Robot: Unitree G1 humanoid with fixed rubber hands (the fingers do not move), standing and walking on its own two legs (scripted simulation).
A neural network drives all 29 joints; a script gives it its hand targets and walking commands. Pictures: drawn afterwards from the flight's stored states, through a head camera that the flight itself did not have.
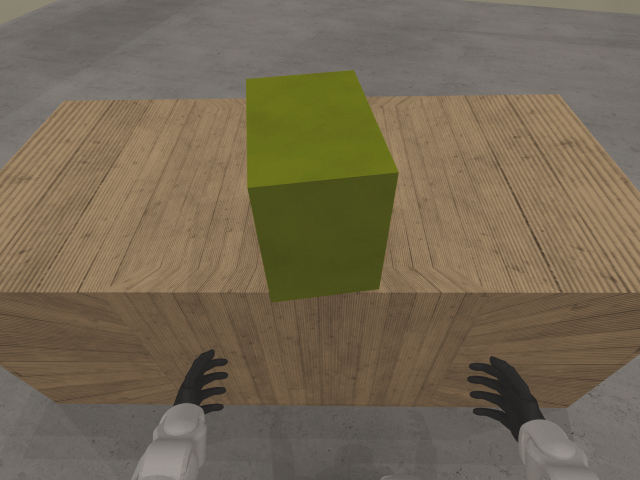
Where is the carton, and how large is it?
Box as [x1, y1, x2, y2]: [246, 70, 398, 302]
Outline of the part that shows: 353,70 246,79 247,187 271,302 375,289 379,286 398,172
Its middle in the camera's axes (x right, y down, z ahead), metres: -0.01 -0.10 +0.72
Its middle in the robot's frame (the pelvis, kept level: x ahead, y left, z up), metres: +0.61 +0.01 +0.00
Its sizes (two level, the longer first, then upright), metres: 0.314 0.205 0.279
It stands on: a pedestal, 0.63 m high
